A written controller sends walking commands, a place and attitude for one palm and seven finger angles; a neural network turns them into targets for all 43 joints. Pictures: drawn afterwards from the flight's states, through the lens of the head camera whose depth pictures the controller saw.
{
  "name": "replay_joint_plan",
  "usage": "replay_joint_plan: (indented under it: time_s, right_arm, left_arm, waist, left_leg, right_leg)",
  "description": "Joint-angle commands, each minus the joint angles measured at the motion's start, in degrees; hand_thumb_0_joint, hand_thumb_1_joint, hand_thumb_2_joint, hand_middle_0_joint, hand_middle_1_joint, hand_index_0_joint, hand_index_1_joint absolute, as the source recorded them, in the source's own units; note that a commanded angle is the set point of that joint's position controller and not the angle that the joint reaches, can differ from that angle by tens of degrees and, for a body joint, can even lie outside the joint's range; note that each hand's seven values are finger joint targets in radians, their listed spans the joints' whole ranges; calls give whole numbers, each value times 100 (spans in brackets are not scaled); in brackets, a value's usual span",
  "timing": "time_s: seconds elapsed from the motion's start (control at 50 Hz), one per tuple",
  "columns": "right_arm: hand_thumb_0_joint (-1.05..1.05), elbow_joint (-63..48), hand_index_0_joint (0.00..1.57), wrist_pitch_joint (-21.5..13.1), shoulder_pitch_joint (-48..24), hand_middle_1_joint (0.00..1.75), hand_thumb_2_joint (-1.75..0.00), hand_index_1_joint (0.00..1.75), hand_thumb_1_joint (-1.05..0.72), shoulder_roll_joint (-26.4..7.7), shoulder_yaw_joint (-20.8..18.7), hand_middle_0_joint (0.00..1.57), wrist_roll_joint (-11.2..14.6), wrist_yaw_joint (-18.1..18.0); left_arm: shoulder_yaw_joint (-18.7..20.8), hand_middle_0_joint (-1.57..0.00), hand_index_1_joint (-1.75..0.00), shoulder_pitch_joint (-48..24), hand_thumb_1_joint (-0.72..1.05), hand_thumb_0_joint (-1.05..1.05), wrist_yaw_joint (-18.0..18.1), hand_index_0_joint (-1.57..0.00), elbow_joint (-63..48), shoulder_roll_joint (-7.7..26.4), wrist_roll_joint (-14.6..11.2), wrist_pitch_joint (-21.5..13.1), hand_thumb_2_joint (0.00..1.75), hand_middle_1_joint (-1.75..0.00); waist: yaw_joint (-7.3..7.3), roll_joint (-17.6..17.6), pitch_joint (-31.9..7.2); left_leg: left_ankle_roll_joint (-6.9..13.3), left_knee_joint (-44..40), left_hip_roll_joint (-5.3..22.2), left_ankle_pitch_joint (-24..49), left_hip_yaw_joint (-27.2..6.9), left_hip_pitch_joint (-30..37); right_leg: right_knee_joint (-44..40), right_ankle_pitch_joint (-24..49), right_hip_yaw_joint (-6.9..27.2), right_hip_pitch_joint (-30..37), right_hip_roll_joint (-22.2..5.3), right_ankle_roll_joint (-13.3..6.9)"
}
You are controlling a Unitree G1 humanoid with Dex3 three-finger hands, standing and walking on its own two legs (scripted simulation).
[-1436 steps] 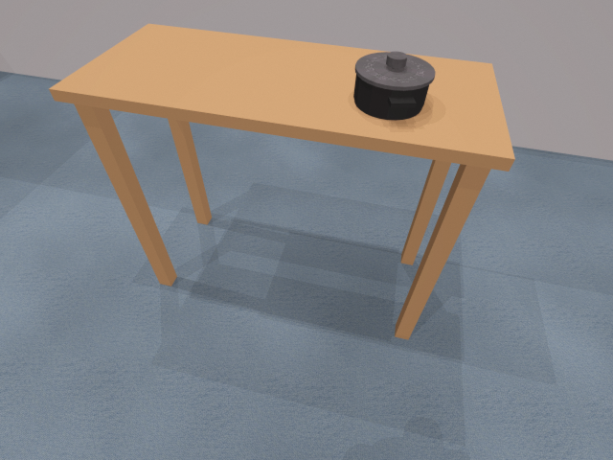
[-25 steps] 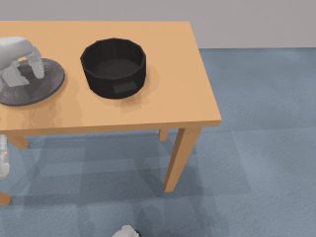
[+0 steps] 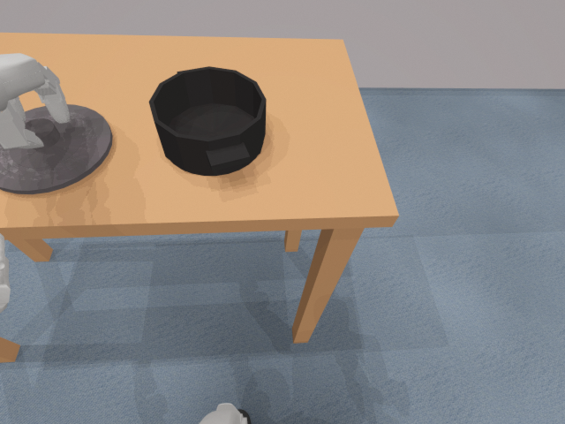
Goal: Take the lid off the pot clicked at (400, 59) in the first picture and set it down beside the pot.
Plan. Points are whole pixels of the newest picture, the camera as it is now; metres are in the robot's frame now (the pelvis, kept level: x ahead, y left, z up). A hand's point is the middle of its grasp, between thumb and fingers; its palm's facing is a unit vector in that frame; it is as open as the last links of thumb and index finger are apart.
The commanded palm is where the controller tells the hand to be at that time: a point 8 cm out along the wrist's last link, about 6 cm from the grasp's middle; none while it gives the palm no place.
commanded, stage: open the fingers wide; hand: left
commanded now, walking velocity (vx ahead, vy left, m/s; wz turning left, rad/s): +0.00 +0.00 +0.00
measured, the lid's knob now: (40, 133) +0.49 +0.33 +0.11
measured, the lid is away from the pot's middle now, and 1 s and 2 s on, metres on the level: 0.23 0.23 0.23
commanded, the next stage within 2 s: raise the empty hand in 0.46 s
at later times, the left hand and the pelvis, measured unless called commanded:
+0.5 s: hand (23, 121) +0.47 +0.32 +0.15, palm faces -0.40 -0.10 -0.91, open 11.0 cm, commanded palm +0.50 +0.31 +0.22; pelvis +0.00 +0.00 +0.00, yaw +0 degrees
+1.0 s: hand out of the picture +0.47 +0.33 +0.19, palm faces -0.35 -0.12 -0.93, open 11.0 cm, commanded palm +0.49 +0.32 +0.27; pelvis +0.00 +0.01 +0.00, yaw +0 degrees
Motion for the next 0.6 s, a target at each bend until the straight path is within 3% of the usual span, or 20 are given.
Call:
replay_joint_plan:
  time_s: [0.0, 0.06, 0.12, 0.14, 0.16, 0.18, 0.2, 0.24, 0.28, 0.3, 0.36, 0.4, 0.44, 0.46, 0.48, 0.52, 0.56, 0.58]
  right_arm:
    - [0, -348, 20, -28, 612, 30, -90, 30, -90, -1087, -380, 20, -42, -58]
    - [0, -389, 20, -10, 620, 30, -90, 30, -90, -1081, -374, 20, -49, -43]
    - [0, -368, 20, 12, 624, 30, -90, 30, -90, -1105, -341, 20, -13, -52]
    - [0, -380, 20, 31, 620, 30, -90, 30, -90, -1121, -353, 20, -23, -48]
    - [0, -411, 20, 18, 628, 30, -90, 30, -90, -1088, -342, 20, -42, -59]
    - [0, -390, 20, 13, 648, 30, -90, 30, -90, -1076, -363, 20, -51, -53]
    - [0, -366, 20, 1, 652, 30, -90, 30, -90, -1069, -348, 20, -35, -64]
    - [0, -368, 20, -11, 684, 30, -90, 30, -90, -1116, -341, 20, -32, -85]
    - [0, -374, 20, -21, 703, 30, -90, 30, -90, -1099, -351, 20, -40, -101]
    - [0, -374, 20, -14, 696, 30, -90, 30, -90, -1078, -356, 20, -44, -88]
    - [0, -379, 20, -43, 744, 30, -90, 30, -90, -1069, -345, 20, -49, -87]
    - [0, -372, 20, -12, 719, 30, -90, 30, -90, -1089, -342, 20, -29, -88]
    - [0, -371, 20, 1, 705, 30, -90, 30, -90, -1075, -363, 20, -32, -67]
    - [0, -381, 20, -31, 730, 30, -90, 30, -90, -1049, -345, 20, -44, -68]
    - [0, -368, 20, -15, 745, 30, -90, 30, -90, -1095, -369, 20, -60, -77]
    - [0, -383, 20, -10, 742, 30, -90, 30, -90, -1076, -364, 20, -29, -88]
    - [0, -406, 20, -28, 723, 30, -90, 30, -90, -1049, -362, 20, -42, -71]
    - [0, -373, 20, -15, 756, 30, -90, 30, -90, -1087, -378, 20, -67, -72]
  left_arm:
    - [329, -45, -83, -2766, 8, 0, 147, -49, -1124, 1391, -96, -18, 79, -84]
    - [361, -44, -79, -2787, 1, 0, 148, -46, -1469, 1380, -128, -61, 79, -80]
    - [437, -42, -75, -2569, -6, 0, 166, -43, -850, 1518, -98, 37, 79, -75]
    - [532, -42, -73, -2749, -8, 0, 188, -42, -1128, 1700, -71, 38, 80, -73]
    - [364, -42, -73, -2911, -9, 0, 194, -42, -1372, 1499, -67, -14, 80, -73]
    - [344, -42, -72, -2976, -9, 0, 208, -42, -1304, 1488, -8, -1, 81, -72]
    - [262, -42, -72, -2863, -9, 0, 194, -42, -998, 1365, -13, 21, 81, -72]
    - [536, -43, -71, -2814, -9, 0, 209, -43, -927, 1722, -49, 32, 82, -71]
    - [498, -43, -70, -2940, -10, 0, 215, -43, -1102, 1712, 2, -24, 82, -70]
    - [311, -43, -70, -3041, -10, 0, 209, -43, -1155, 1494, 12, -9, 83, -70]
    - [407, -44, -69, -2852, -10, 0, 195, -44, -1140, 1495, -63, -47, 83, -69]
    - [476, -44, -69, -2806, -10, 0, 200, -44, -938, 1650, -17, -9, 84, -69]
    - [210, -44, -68, -2941, -11, 0, 186, -44, -1025, 1321, -17, 54, 84, -68]
    - [219, -44, -68, -2916, -11, 0, 184, -44, -1139, 1282, -50, 0, 84, -68]
    - [500, -44, -68, -2945, -11, 0, 208, -44, -1165, 1669, 3, -19, 84, -68]
    - [510, -44, -68, -2820, -11, 0, 198, -44, -1016, 1675, -11, -8, 85, -68]
    - [214, -45, -68, -3031, -11, 0, 160, -45, -1344, 1293, -76, -22, 85, -68]
    - [554, -45, -68, -3054, -11, 0, 205, -45, -1360, 1747, -8, -30, 85, -68]
  waist:
    - [-58, 699, -2317]
    - [7, 825, -2448]
    - [-67, 382, -1945]
    - [-32, 530, -2145]
    - [-9, 761, -2355]
    - [-37, 888, -2322]
    - [-87, 731, -2059]
    - [-64, 439, -2100]
    - [-55, 684, -2347]
    - [-77, 823, -2350]
    - [-36, 680, -2378]
    - [-77, 614, -2247]
    - [-118, 671, -2147]
    - [-60, 744, -2243]
    - [-49, 788, -2381]
    - [-80, 606, -2318]
    - [-67, 866, -2381]
    - [-37, 916, -2529]
  left_leg:
    - [107, -118, -97, 1389, -179, 3426]
    - [92, -119, -70, 1698, -199, 3628]
    - [134, -170, -124, 1057, -152, 3031]
    - [128, -199, -115, 1073, -154, 3097]
    - [100, -168, -94, 1387, -175, 3410]
    - [99, -152, -86, 1307, -216, 3477]
    - [100, -187, -80, 1044, -244, 3329]
    - [138, -222, -104, 853, -196, 3070]
    - [110, -161, -81, 1205, -207, 3352]
    - [100, -165, -81, 1176, -217, 3396]
    - [109, -143, -77, 1419, -208, 3460]
    - [116, -148, -99, 1150, -175, 3215]
    - [114, -179, -92, 1047, -199, 3234]
    - [105, -164, -71, 1271, -205, 3433]
    - [105, -136, -69, 1240, -211, 3458]
    - [129, -100, -104, 1296, -178, 3289]
    - [111, -98, -79, 1563, -187, 3539]
    - [110, -74, -61, 1544, -220, 3610]
  right_leg:
    - [-532, 1349, -273, -1178, 340, -389]
    - [-421, 1417, -313, -1159, 342, -417]
    - [-562, 1294, -262, -1123, 331, -383]
    - [-541, 1329, -260, -1035, 318, -393]
    - [-420, 1344, -293, -1117, 331, -423]
    - [-493, 1221, -269, -1243, 348, -404]
    - [-541, 1080, -282, -1321, 350, -406]
    - [-564, 1160, -257, -1097, 328, -395]
    - [-486, 1261, -267, -1179, 336, -399]
    - [-511, 1212, -264, -1250, 339, -399]
    - [-442, 1335, -301, -1169, 351, -414]
    - [-523, 1289, -259, -1169, 332, -390]
    - [-540, 1191, -275, -1252, 341, -396]
    - [-440, 1208, -309, -1270, 353, -412]
    - [-497, 1214, -269, -1240, 354, -397]
    - [-517, 1384, -256, -1145, 341, -390]
    - [-444, 1390, -296, -1242, 351, -404]
    - [-496, 1355, -263, -1217, 362, -390]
